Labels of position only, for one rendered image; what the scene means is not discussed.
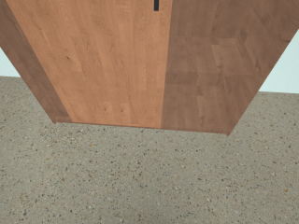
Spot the wardrobe door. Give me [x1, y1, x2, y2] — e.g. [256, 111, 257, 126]
[0, 0, 70, 118]
[6, 0, 173, 128]

